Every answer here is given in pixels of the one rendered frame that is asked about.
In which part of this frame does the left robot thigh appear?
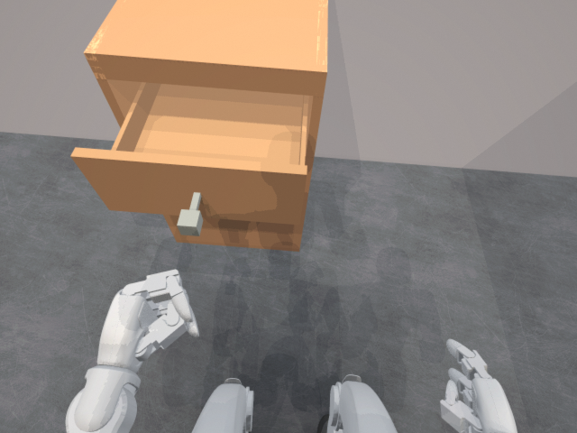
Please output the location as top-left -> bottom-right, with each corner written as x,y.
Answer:
192,383 -> 253,433

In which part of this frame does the right robot thigh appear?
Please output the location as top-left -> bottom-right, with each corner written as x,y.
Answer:
329,381 -> 398,433

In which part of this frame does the right robot hand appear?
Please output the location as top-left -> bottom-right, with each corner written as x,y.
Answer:
440,339 -> 517,433

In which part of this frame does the cabinet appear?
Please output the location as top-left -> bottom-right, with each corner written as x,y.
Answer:
84,0 -> 328,252

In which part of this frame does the robot thigh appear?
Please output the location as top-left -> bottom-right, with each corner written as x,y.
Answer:
192,383 -> 253,433
329,381 -> 398,433

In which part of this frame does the handle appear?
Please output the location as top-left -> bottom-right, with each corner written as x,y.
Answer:
177,192 -> 203,236

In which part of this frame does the left robot forearm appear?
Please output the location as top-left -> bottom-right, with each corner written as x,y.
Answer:
66,365 -> 141,433

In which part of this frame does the left robot hand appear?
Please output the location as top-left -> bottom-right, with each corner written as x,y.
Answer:
97,269 -> 199,373

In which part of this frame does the drawer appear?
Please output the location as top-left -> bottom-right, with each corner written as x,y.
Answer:
70,82 -> 308,225

